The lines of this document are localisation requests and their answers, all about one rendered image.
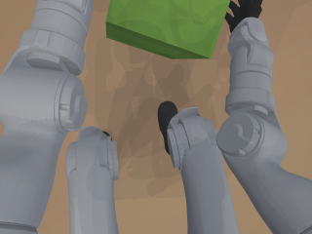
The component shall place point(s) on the right robot upper arm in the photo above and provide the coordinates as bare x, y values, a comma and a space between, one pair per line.
253, 149

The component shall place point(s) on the left robot upper arm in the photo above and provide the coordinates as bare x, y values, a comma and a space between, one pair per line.
38, 107

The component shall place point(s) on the left robot forearm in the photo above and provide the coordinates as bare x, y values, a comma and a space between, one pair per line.
56, 38

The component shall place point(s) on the right robot shin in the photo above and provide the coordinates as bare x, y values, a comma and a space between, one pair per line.
193, 111

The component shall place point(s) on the right robot thigh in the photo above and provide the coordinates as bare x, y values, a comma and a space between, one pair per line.
209, 204

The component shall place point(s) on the right robot hand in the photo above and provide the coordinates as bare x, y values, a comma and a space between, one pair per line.
247, 9

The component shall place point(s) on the carton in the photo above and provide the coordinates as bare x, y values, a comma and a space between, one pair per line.
174, 29

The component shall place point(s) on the right robot forearm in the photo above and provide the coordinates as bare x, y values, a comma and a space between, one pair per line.
251, 72

